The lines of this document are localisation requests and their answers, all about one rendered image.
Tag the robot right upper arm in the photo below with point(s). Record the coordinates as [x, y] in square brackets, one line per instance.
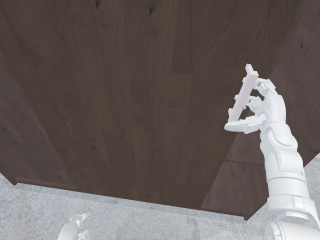
[281, 230]

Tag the wardrobe door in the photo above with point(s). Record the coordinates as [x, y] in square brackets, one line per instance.
[134, 94]
[25, 148]

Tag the left robot hand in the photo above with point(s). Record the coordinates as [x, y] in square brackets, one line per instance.
[70, 230]

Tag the right robot hand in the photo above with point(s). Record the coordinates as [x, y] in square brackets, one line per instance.
[272, 109]

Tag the right robot forearm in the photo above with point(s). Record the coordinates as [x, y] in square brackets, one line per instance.
[289, 198]

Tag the handle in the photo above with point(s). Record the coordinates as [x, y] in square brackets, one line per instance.
[244, 93]

